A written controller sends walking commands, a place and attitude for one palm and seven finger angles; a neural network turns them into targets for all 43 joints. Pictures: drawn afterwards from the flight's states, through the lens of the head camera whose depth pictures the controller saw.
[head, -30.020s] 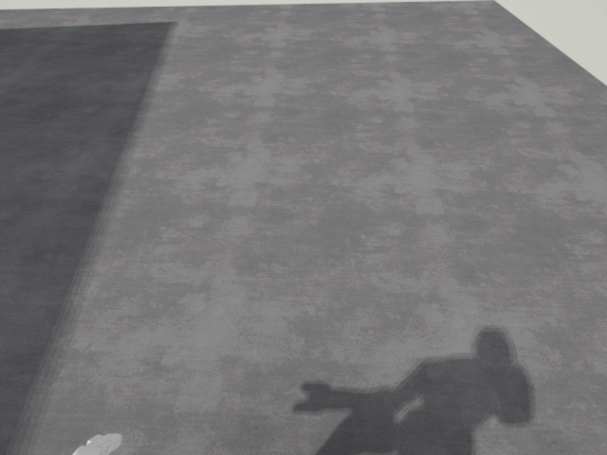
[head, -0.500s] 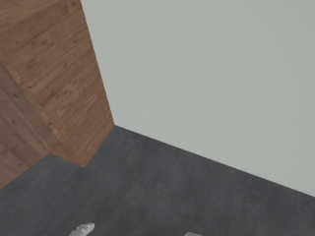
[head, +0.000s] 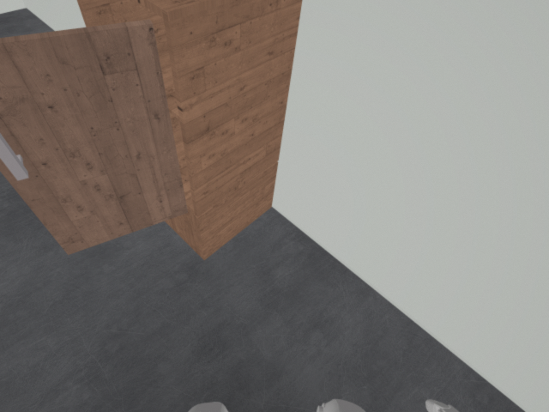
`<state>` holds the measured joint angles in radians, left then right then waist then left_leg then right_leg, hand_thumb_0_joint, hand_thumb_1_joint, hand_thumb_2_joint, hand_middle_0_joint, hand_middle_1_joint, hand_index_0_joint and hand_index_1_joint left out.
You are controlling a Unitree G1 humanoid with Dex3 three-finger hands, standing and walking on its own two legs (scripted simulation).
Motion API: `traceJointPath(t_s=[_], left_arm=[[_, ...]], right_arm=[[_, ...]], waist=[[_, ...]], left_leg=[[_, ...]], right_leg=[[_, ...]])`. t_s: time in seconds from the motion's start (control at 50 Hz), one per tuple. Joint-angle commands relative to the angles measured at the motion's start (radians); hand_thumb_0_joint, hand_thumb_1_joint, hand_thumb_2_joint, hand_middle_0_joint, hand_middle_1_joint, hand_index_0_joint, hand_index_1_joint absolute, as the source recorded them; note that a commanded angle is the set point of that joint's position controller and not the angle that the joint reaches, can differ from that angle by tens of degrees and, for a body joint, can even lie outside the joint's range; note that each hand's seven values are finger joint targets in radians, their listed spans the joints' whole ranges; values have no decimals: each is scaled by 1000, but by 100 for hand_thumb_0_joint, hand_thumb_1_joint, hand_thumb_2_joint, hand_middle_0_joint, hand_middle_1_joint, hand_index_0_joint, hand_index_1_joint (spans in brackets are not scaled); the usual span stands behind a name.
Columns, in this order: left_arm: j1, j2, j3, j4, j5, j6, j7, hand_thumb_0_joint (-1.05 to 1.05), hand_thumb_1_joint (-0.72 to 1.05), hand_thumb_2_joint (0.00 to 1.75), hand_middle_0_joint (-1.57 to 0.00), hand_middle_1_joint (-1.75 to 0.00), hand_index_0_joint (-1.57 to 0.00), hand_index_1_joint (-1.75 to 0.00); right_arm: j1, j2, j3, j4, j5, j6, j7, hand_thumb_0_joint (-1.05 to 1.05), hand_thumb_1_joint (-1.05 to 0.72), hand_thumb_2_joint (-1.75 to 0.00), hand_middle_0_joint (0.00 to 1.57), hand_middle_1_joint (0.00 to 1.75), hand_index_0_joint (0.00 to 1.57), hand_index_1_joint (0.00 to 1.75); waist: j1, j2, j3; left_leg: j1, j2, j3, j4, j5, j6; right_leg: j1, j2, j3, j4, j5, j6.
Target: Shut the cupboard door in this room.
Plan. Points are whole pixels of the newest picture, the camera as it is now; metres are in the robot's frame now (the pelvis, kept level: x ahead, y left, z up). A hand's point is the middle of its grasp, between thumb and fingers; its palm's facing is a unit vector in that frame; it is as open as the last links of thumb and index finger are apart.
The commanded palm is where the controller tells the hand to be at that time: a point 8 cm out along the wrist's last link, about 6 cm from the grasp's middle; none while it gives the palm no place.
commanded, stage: turn to face it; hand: left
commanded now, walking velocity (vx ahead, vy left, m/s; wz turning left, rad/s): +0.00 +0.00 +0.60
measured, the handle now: (5, 146) +0.52 +0.54 +0.00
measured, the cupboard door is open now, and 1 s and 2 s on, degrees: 72 72 72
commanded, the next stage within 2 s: take the last steps up to it in 0.78 s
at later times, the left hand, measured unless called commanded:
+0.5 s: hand out of the picture +0.08 +0.18 -0.13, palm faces +0.27 -0.91 -0.32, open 7.3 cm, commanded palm none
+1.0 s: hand out of the picture -0.14 +0.11 -0.16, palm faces +0.56 -0.79 -0.27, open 7.3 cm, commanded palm none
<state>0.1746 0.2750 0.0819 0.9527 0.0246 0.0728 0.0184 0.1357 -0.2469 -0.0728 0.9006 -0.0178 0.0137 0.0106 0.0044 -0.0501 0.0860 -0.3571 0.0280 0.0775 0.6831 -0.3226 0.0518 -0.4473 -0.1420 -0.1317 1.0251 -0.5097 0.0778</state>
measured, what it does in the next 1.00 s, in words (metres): steps on the spot, turning left: right foot, then left foot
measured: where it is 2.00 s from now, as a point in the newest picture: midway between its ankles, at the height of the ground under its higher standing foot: outside the picture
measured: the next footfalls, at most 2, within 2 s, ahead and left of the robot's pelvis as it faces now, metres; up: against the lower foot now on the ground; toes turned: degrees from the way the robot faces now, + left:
right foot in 0.46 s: +0.08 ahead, -0.15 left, +0.00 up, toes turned +16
left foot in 0.98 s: -0.08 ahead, +0.03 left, +0.00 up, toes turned +33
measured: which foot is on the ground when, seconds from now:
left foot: down 0.00-0.46, up 0.48-0.96, down 0.98-1.00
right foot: up 0.00-0.44, down 0.46-0.98, up 1.00-1.00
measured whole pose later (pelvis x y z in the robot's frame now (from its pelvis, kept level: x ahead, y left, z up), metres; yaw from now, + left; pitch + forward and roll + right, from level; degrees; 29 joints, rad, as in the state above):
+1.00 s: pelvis -0.02 -0.06 +0.01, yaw +31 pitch +0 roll +1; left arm 0.31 0.23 0.05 1.03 0.02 0.03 0.02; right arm 0.09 -0.23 -0.04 0.98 -0.01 0.02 0.00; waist 0.05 -0.02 0.08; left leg -0.17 -0.01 0.05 0.50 -0.34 -0.01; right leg -0.29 -0.12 -0.22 0.63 -0.36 0.00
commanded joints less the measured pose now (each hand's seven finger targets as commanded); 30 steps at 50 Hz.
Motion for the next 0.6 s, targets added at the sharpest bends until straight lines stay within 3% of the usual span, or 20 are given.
traceJointPath(t_s=[0.0,0.02,0.08,0.12,0.28,0.34,0.38,0.4,0.42,0.44,0.46,0.48,0.5,0.52,0.54,0.58], left_arm=[[-7,66,16,-85,-3,-39,-15,0,90,90,-20,-30,-20,-30],[10,70,15,-78,-5,-39,-14,0,90,90,-20,-30,-20,-30],[8,78,14,-79,-7,-39,-9,0,90,90,-20,-30,-20,-30],[-5,80,12,-87,-9,-41,-4,0,90,90,-20,-30,-20,-30],[-83,65,0,-131,-20,-47,5,0,90,90,-20,-30,-20,-30],[-48,58,-4,-132,-26,-51,9,0,90,90,-20,-30,-20,-30],[0,67,-1,-128,-28,-57,12,0,90,90,-20,-30,-20,-30],[33,74,2,-121,-27,-61,13,0,90,90,-20,-30,-20,-30],[74,104,9,-114,-22,-67,16,0,90,90,-20,-30,-20,-30],[84,181,23,-121,-5,-74,22,0,90,90,-20,-30,-20,-30],[49,211,24,-147,-4,-71,21,0,90,90,-20,-30,-20,-30],[14,175,25,-156,-12,-75,25,0,90,90,-20,-30,-20,-30],[-31,140,13,-163,-12,-74,22,0,90,90,-20,-30,-20,-30],[-72,108,4,-168,-12,-77,19,0,90,90,-20,-30,-20,-30],[-74,86,-3,-169,-11,-83,16,0,90,90,-20,-30,-20,-30],[-29,75,-4,-158,-12,-92,16,0,90,90,-20,-30,-20,-30]], right_arm=[[29,-167,-29,-57,-3,-11,-19,0,-90,-90,20,30,20,30],[31,-167,-27,-60,0,-14,-18,0,-90,-90,20,30,20,30],[60,-168,-29,-54,3,-13,-18,0,-90,-90,20,30,20,30],[80,-171,-34,-47,2,-10,-18,0,-90,-90,20,30,20,30],[117,-179,-50,-28,-5,7,-17,0,-90,-90,20,30,20,30],[92,-182,-55,-32,-6,14,-16,0,-90,-90,20,30,20,30],[56,-171,-53,-39,-3,17,-12,0,-90,-90,20,30,20,30],[36,-159,-53,-44,1,19,-10,0,-90,-90,20,30,20,30],[25,-132,-49,-52,9,19,-7,0,-90,-90,20,30,20,30],[35,-74,-43,-66,17,17,-1,0,-90,-90,20,30,20,30],[30,-97,-50,-80,6,21,0,0,-90,-90,20,30,20,30],[19,-118,-55,-60,-4,33,1,0,-90,-90,20,30,20,30],[28,-107,-56,-39,-4,41,6,0,-90,-90,20,30,20,30],[59,-94,-51,-15,-6,47,12,0,-90,-90,20,30,20,30],[83,-80,-47,-3,-8,48,15,0,-90,-90,20,30,20,30],[93,-72,-39,8,-5,47,15,0,-90,-90,20,30,20,30]], waist=[[-10,189,-121],[-7,186,-138],[-17,150,-147],[-28,134,-149],[-59,172,-157],[-43,183,-180],[-16,189,-181],[4,176,-179],[30,101,-185],[36,-151,-170],[32,-214,-126],[23,-205,-84],[-7,-122,-28],[-35,-88,-9],[-43,-81,-19],[-30,-116,-49]], left_leg=[[199,209,-300,-369,346,68],[216,197,-281,-370,368,69],[265,195,-304,-369,433,88],[299,201,-338,-362,452,105],[304,192,-480,-313,500,141],[250,169,-522,-290,508,133],[166,127,-513,-263,496,100],[82,98,-502,-243,410,70],[-42,48,-460,-174,255,23],[-233,-83,-282,19,-42,-55],[-222,-126,-177,233,-228,-85],[-192,-76,-211,369,-221,-77],[-186,-63,-197,468,-161,-81],[-185,-45,-180,524,-93,-90],[-188,-41,-164,550,-44,-100],[-191,-29,-147,548,-12,-117]], right_leg=[[-146,11,115,159,146,14],[-131,16,117,147,164,18],[-128,25,130,110,168,29],[-137,29,138,74,150,34],[-66,75,155,-130,44,23],[41,108,149,-264,46,6],[171,128,132,-414,128,-4],[277,124,125,-521,214,-11],[414,58,181,-666,264,-30],[501,-191,436,-771,211,-123],[348,-354,519,-799,268,-217],[237,-316,493,-795,292,-234],[182,-256,410,-782,308,-223],[172,-198,304,-756,347,-201],[194,-158,233,-734,409,-181],[262,-143,175,-710,540,-168]])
